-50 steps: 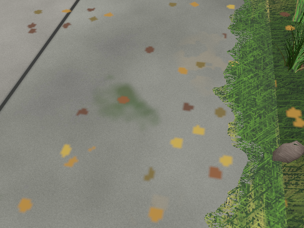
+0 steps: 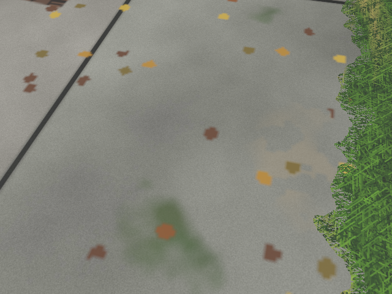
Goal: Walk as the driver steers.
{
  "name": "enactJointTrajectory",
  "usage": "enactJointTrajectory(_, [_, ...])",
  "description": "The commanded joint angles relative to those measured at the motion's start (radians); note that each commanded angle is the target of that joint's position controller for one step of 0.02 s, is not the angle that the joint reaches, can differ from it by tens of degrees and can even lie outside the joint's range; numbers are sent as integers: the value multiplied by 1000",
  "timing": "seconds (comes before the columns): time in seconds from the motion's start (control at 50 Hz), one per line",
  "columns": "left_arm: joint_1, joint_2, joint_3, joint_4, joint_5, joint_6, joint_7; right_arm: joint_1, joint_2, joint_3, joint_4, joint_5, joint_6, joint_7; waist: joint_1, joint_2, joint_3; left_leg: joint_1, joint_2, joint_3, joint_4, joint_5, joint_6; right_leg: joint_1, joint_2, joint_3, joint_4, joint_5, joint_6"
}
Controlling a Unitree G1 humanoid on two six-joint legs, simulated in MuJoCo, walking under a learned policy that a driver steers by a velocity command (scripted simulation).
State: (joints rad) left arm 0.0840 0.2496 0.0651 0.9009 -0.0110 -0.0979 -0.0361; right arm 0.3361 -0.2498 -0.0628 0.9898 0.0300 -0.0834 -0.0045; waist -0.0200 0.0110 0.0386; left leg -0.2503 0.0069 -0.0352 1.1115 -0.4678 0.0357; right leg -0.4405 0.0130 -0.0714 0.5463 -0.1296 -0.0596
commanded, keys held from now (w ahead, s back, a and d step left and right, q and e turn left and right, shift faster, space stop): w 0.30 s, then w+e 0.70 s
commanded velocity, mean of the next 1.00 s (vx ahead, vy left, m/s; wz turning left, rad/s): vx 0.50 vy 0.00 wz -0.28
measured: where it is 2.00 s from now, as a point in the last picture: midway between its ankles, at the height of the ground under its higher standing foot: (264, 144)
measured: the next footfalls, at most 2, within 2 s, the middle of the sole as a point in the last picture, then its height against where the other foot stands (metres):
left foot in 0.46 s outside the picture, level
right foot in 1.00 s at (245, 230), level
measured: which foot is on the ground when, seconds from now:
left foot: up 0.00-0.44, down 0.46-1.00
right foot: down 0.00-0.48, up 0.50-0.98, down 1.00-1.00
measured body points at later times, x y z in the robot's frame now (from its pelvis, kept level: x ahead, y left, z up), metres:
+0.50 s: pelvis +0.28 +0.05 +0.00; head +0.32 +0.06 +0.44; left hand +0.26 +0.32 -0.15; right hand +0.49 -0.20 -0.09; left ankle +0.40 +0.15 -0.73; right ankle +0.10 -0.09 -0.69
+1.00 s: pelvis +0.55 -0.01 -0.01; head +0.58 -0.03 +0.44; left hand +0.82 +0.16 -0.10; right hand +0.47 -0.28 -0.15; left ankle +0.41 +0.16 -0.72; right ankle +0.64 -0.13 -0.73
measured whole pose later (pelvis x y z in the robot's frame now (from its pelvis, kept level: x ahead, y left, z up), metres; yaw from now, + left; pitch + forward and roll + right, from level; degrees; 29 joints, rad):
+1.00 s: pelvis +0.55 -0.01 -0.01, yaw -19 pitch +1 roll +2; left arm 0.05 0.25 0.08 0.77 -0.03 -0.03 -0.06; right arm 0.31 -0.27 -0.09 0.97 0.02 -0.05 -0.03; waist -0.04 -0.02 0.04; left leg 0.09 0.08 0.32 0.45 -0.48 -0.06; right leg -0.52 -0.03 -0.08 0.61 -0.14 -0.13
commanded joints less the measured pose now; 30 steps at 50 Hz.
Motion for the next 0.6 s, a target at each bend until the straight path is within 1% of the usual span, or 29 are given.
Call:
enactJointTrajectory(0.02, [113, 108, 21, -10, 15, -7, 7, -82, -124, -29, -94, -1, -37, -9, 65, -44, -109, -447, 112, -39, 142, 134, 23, 421, -299, 434, -311, -29, -184])
enactJointTrajectory(0.04, [97, 93, 15, -8, 27, -12, 5, -58, -109, -32, -91, -6, -24, -11, 31, -69, -100, -378, 138, -50, 108, 166, 24, 342, -279, 387, -335, 22, -181])
enactJointTrajectory(0.06, [97, 84, 13, -2, 25, -14, 4, -37, -87, -31, -85, -7, -12, -12, 14, -76, -92, -347, 146, -49, 75, 176, 21, 304, -263, 350, -362, 39, -182])
enactJointTrajectory(0.08, [108, 90, 14, 5, 20, -16, 6, -33, -70, -29, -84, -7, -2, -13, 5, -77, -78, -344, 155, -44, 35, 182, 15, 279, -255, 316, -385, 46, -184])
enactJointTrajectory(0.1, [120, 103, 16, 12, 16, -17, 11, -54, -66, -29, -90, -9, 5, -15, 3, -72, -56, -363, 160, -36, -6, 206, 6, 261, -249, 285, -406, 65, -185])
enactJointTrajectory(0.12, [136, 121, 19, 18, 16, -18, 17, -89, -68, -29, -103, -14, 9, -16, 7, -66, -38, -396, 163, -31, -55, 250, -6, 259, -251, 266, -421, 94, -188])
enactJointTrajectory(0.16, [171, 138, 23, 29, 14, -13, 30, -160, -70, -30, -126, -24, 10, -14, 23, -51, -19, -451, 163, -24, -170, 360, -26, 282, -242, 228, -436, 133, -181])
enactJointTrajectory(0.22, [206, 140, 22, 38, 7, -6, 38, -252, -52, -22, -149, -23, 4, -3, 48, -61, -3, -430, 136, 5, -358, 521, -31, 296, -201, 149, -441, 162, -145])
enactJointTrajectory(0.26, [245, 145, 22, 51, 2, -4, 40, -324, -42, -14, -167, -18, 0, 5, 73, -62, 14, -404, 111, 31, -457, 578, -30, 314, -193, 122, -444, 147, -133])
enactJointTrajectory(0.32, [309, 146, 24, 79, -5, 8, 40, -415, -45, -7, -198, -12, -5, 20, 105, -62, 43, -414, 90, 35, -543, 562, -25, 398, -223, 132, -411, 143, -135])
enactJointTrajectory(0.34, [325, 147, 25, 87, -7, 14, 42, -440, -49, -6, -211, -11, -9, 26, 107, -62, 52, -424, 84, 29, -567, 535, -20, 431, -238, 146, -388, 153, -135])
enactJointTrajectory(0.36, [329, 152, 28, 91, -9, 20, 44, -450, -56, -6, -221, -10, -14, 32, 101, -69, 55, -421, 78, 21, -590, 504, -13, 458, -255, 163, -363, 170, -131])
enactJointTrajectory(0.38, [324, 161, 32, 91, -11, 25, 47, -441, -70, -9, -225, -9, -20, 37, 85, -78, 49, -395, 71, 16, -611, 471, -4, 477, -268, 180, -337, 194, -125])
enactJointTrajectory(0.4, [312, 172, 36, 87, -13, 29, 49, -412, -89, -15, -220, -8, -25, 39, 63, -90, 33, -341, 59, 18, -625, 439, 4, 486, -276, 194, -306, 238, -116])
enactJointTrajectory(0.42, [288, 183, 40, 79, -13, 33, 50, -352, -113, -26, -207, -9, -30, 38, 23, -105, -2, -239, 34, 36, -638, 410, 16, 478, -269, 195, -244, 350, -104])
enactJointTrajectory(0.44, [266, 171, 35, 71, -13, 36, 50, -219, -151, -47, -168, -12, -33, 32, -47, -96, -84, -46, 10, 59, -657, 413, 39, 442, -223, 166, -104, 467, -79])
enactJointTrajectory(0.46, [253, 130, 19, 48, -2, 35, 49, -25, -213, -69, -124, -29, -36, 22, -122, -55, -233, 267, 108, -29, -595, 435, 89, 278, -161, 126, 149, 355, -43])
enactJointTrajectory(0.48, [374, 9, -14, 31, 0, 20, 44, 95, -313, -94, -98, -43, -28, 16, -94, 180, -402, 679, 378, -439, -639, 290, 228, -128, -1, 49, 548, -66, 37])
enactJointTrajectory(0.5, [366, 49, -8, 42, -17, 1, 40, 105, -231, -69, -98, -37, -23, 17, -105, 247, -471, 684, 428, -665, -775, 181, 253, -243, 13, 184, 712, -457, 34])
enactJointTrajectory(0.52, [280, 135, 19, 21, -42, -4, 41, 23, -167, -48, -108, -30, -23, 14, -96, 181, -308, 557, 393, -520, -797, 128, 198, -326, -44, 198, 780, -406, 20])
enactJointTrajectory(0.54, [222, 136, 20, 4, -42, -2, 46, -55, -131, -36, -124, -29, -24, 11, -73, 124, -205, 408, 363, -389, -824, 153, 163, -327, -95, 169, 766, -317, 11])
enactJointTrajectory(0.56, [184, 129, 28, 1, -29, 8, 52, -121, -90, -24, -124, -32, -26, 15, -46, 67, -116, 259, 310, -277, -872, 205, 130, -285, -126, 163, 710, -247, 5])
enactJointTrajectory(0.58, [220, 105, 33, 3, -27, 22, 54, -157, -82, -20, -122, -43, -31, 15, -1, 125, -91, 169, 297, -204, -907, 245, 126, -224, -156, 173, 668, -190, 6])
enactJointTrajectory(0.6, [241, 82, 32, 10, -24, 35, 51, -172, -64, -19, -118, -45, -35, 19, 14, 117, -70, 114, 273, -138, -925, 314, 119, -175, -167, 176, 651, -167, 6])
